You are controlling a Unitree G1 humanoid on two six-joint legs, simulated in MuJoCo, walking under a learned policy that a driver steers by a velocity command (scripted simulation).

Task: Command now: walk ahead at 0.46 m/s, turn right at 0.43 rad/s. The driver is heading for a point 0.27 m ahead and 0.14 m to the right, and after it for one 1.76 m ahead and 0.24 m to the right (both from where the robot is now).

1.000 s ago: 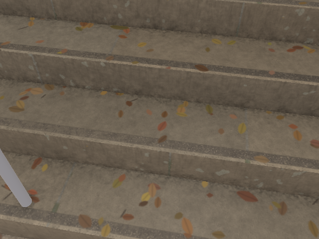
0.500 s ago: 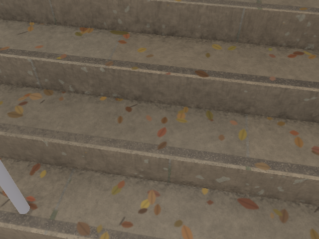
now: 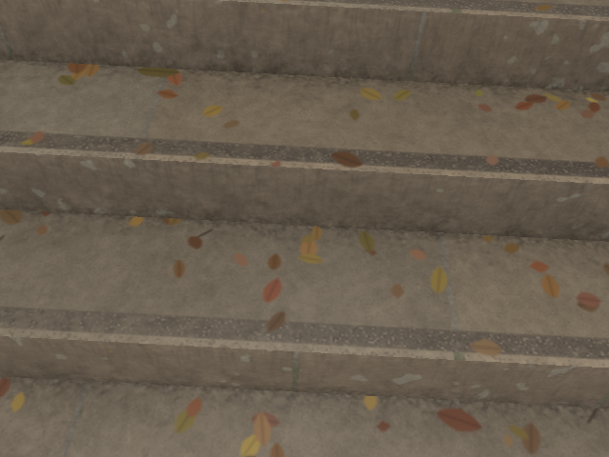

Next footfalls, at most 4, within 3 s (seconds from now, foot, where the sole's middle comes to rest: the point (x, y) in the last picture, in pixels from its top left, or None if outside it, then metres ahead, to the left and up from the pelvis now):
0.26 right None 0.38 -0.11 -0.61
1.24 left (288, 304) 0.66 0.03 -0.45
1.76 right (402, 302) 0.67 -0.19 -0.45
2.60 right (456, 124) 0.99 -0.32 -0.28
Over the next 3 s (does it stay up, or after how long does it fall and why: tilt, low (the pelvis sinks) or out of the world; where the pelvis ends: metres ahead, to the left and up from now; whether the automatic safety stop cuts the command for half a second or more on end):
stays up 1.04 -0.24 0.51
